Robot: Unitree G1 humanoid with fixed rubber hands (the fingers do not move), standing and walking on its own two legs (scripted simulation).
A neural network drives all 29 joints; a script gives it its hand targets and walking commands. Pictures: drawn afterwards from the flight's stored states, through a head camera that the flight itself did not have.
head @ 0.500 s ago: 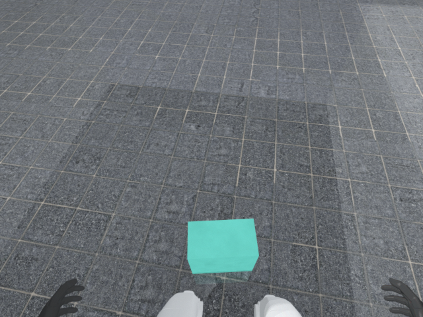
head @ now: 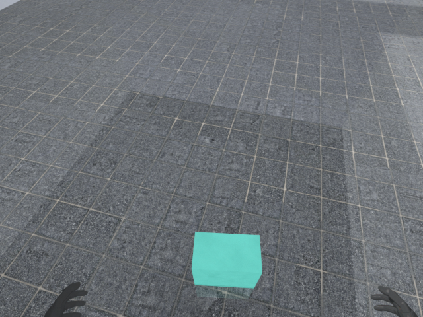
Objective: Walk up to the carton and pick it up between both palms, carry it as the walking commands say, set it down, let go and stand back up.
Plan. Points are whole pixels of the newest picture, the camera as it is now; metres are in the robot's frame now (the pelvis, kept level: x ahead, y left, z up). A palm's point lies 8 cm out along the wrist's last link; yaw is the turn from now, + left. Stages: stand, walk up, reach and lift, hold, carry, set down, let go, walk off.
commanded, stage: walk up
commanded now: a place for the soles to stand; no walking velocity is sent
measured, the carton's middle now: (225, 261) +0.41 -0.02 -0.64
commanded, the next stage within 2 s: reach and lift in 0.50 s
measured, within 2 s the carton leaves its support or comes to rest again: neither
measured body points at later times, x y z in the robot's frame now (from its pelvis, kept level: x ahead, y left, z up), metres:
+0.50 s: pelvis +0.01 +0.01 +0.01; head +0.03 +0.02 +0.46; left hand +0.12 +0.35 -0.10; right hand +0.14 -0.31 -0.10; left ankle +0.03 +0.13 -0.73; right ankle +0.02 -0.13 -0.73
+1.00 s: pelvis +0.02 -0.01 -0.03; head +0.14 -0.02 +0.40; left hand +0.25 +0.29 -0.12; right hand +0.23 -0.29 -0.13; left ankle +0.03 +0.13 -0.73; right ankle +0.03 -0.12 -0.73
